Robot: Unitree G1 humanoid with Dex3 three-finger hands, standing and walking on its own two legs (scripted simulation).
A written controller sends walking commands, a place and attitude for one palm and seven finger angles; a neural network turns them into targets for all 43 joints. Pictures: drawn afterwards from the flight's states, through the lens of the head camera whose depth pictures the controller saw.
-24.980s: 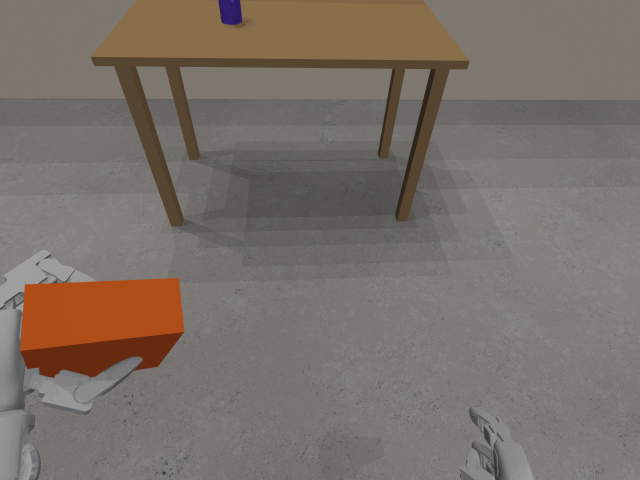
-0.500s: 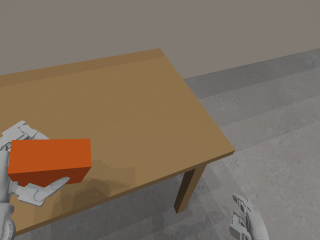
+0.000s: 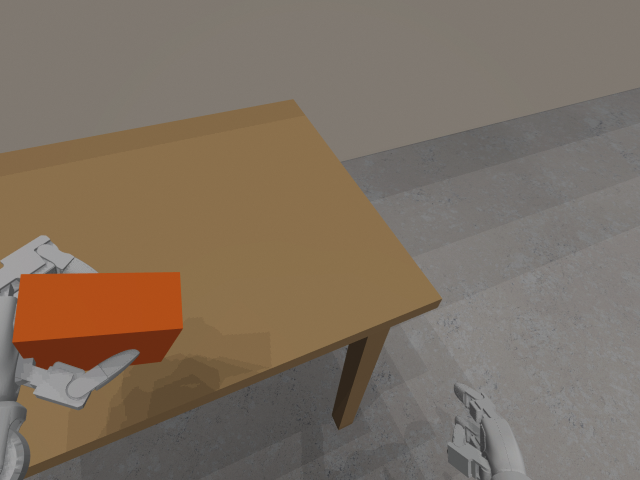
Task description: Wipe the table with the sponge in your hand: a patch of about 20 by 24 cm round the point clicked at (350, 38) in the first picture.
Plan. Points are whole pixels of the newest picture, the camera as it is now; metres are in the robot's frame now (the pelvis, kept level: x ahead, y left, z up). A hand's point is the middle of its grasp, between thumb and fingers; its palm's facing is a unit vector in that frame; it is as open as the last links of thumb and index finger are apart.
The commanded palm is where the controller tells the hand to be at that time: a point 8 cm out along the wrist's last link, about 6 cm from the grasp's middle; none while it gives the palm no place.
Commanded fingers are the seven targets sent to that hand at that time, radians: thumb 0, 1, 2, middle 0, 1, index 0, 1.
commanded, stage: shuffle to correct the standing spot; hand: left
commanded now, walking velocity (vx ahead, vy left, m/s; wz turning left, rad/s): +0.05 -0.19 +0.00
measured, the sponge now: (126, 325) +0.22 +0.21 +0.14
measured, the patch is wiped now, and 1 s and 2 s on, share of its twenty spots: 0.00 0.00 0.00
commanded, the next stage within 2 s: none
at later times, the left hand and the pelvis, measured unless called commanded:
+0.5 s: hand (151, 317) +0.23 +0.19 +0.15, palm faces +0.31 -0.88 -0.36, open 9.5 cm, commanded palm +0.18 +0.23 +0.17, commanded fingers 0.00 0.10 1.30 -1.20 -1.60 -1.20 -1.60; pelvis +0.02 -0.05 -0.01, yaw +0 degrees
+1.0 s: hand (138, 322) +0.22 +0.19 +0.15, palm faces +0.32 -0.87 -0.38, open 9.5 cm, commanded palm +0.17 +0.24 +0.17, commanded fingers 0.00 0.10 1.30 -1.20 -1.60 -1.20 -1.60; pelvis +0.01 -0.04 -0.01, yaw +0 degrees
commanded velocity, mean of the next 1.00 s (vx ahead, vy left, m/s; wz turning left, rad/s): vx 0.05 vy -0.19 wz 0.00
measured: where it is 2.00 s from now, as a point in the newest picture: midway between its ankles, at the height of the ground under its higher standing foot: outside the picture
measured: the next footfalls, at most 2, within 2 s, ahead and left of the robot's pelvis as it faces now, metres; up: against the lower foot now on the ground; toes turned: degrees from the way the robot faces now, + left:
none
